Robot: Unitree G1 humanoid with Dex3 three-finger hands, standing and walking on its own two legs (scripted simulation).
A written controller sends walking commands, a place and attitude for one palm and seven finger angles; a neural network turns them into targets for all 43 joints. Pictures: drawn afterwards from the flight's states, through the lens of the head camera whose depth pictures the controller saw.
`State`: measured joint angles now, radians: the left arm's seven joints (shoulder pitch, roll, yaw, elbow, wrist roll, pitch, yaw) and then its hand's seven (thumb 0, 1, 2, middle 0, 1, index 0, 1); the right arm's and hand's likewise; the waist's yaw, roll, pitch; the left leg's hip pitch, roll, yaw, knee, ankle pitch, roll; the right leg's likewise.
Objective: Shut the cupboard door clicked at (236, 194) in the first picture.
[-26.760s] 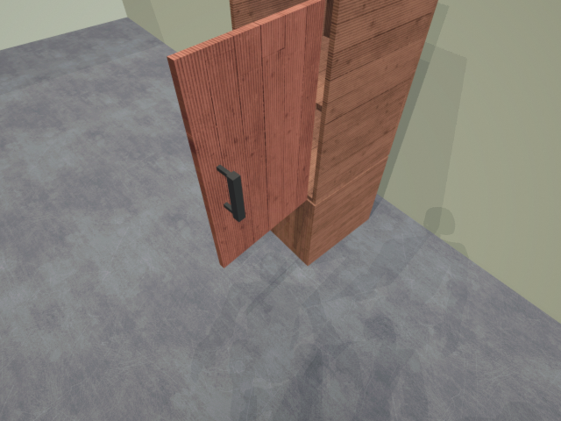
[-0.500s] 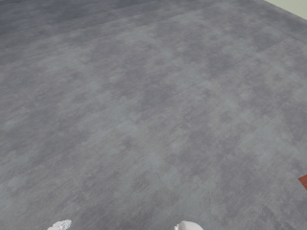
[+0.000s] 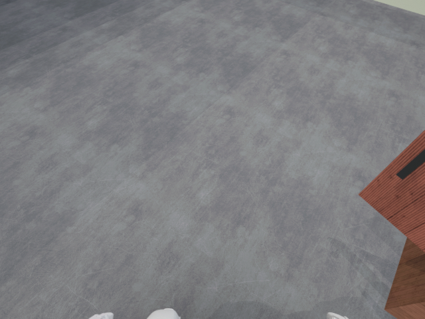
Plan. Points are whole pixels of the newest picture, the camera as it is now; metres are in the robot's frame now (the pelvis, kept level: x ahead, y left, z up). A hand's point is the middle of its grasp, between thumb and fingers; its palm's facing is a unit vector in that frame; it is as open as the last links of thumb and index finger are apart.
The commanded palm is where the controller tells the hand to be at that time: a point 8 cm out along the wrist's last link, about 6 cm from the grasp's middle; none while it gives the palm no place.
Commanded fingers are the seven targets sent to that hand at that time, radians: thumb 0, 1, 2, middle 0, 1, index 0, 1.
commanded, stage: turn to face it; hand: left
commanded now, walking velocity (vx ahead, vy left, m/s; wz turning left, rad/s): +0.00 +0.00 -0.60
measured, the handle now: (421, 158) +0.52 -0.51 -0.05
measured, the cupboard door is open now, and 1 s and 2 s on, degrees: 73 73 73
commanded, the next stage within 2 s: take the last steps up to it in 1.42 s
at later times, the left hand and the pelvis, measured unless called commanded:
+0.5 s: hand (147, 301) +0.17 +0.15 -0.15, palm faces -0.28 -0.91 -0.30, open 7.3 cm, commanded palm none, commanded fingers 0.00 0.90 0.90 -0.20 -0.30 -0.20 -0.30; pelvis +0.01 -0.03 -0.01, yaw -18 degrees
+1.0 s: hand (164, 269) +0.23 +0.13 -0.16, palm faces -0.53 -0.82 -0.23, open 7.4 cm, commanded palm none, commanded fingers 0.00 0.90 0.90 -0.20 -0.30 -0.20 -0.30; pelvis +0.04 -0.01 +0.00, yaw -36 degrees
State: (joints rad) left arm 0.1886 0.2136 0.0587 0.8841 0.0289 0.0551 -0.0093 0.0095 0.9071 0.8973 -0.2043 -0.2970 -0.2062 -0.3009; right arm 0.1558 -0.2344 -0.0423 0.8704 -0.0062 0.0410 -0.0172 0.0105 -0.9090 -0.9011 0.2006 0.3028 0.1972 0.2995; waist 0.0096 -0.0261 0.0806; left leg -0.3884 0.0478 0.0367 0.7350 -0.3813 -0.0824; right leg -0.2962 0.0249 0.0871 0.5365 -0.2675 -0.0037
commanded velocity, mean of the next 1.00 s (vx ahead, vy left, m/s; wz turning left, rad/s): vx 0.00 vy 0.00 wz -0.59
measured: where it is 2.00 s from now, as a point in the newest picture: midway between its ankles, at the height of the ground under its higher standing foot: outside the picture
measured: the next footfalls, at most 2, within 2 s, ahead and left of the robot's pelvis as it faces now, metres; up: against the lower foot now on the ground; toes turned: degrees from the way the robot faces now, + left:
left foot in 0.04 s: +0.06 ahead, +0.14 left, +0.00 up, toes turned +1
right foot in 0.40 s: +0.01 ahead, -0.14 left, +0.00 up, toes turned -19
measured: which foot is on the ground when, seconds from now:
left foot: up 0.00-0.02, down 0.04-0.40, up 0.42-0.78, down 0.80-1.00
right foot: down 0.00-0.04, up 0.06-0.38, down 0.40-0.80, up 0.82-1.00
